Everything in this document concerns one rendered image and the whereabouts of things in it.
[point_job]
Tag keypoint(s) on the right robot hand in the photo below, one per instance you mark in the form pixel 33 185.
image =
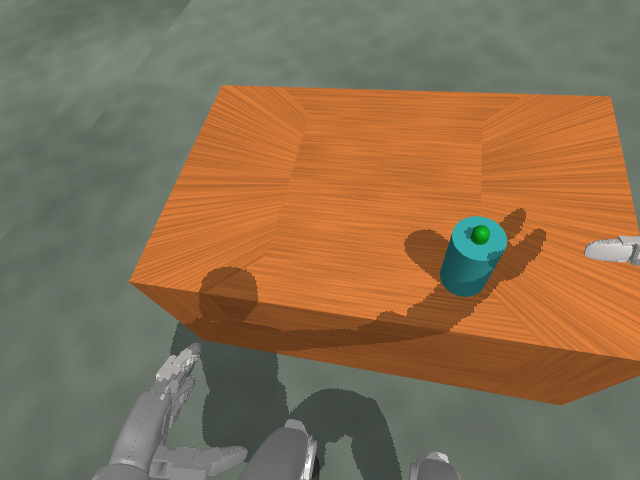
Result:
pixel 622 249

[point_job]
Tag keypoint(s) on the left robot hand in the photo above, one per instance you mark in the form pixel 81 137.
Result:
pixel 143 436

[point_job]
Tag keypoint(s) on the bottle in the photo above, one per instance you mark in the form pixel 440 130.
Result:
pixel 475 247

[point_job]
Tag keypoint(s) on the left robot arm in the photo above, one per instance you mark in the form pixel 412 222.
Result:
pixel 120 472

